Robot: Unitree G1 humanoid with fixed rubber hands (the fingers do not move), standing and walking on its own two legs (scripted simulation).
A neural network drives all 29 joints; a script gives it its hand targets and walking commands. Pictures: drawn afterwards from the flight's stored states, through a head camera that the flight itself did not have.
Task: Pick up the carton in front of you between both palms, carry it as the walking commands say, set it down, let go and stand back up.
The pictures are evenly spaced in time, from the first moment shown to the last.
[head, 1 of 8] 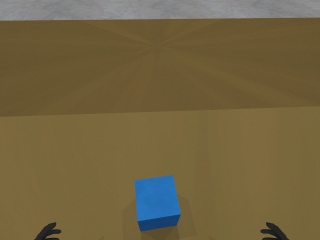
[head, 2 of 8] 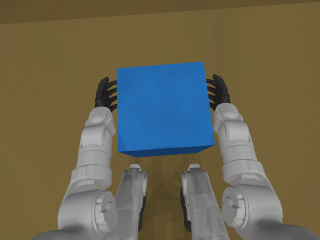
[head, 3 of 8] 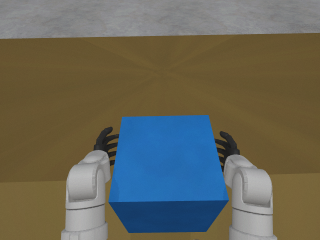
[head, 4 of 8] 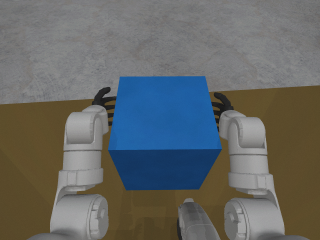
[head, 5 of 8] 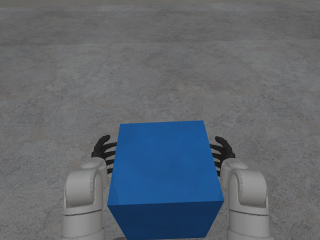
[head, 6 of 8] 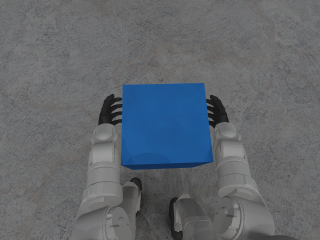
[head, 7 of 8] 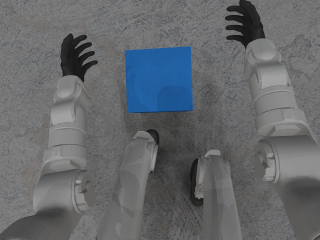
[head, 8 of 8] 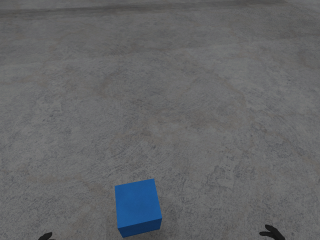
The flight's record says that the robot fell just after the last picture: no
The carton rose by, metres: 0.69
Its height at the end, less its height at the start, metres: -0.47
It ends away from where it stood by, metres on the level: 5.69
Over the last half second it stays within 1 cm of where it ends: yes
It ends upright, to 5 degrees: yes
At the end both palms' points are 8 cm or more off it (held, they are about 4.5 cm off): yes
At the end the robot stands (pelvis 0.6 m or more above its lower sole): yes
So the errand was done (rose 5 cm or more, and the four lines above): yes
